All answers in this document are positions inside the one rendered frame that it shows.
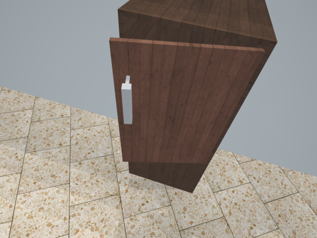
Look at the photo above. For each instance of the handle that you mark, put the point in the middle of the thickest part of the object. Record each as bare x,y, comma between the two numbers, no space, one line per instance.
126,91

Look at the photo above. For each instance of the cupboard door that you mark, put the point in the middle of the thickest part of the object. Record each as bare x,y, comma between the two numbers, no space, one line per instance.
183,95

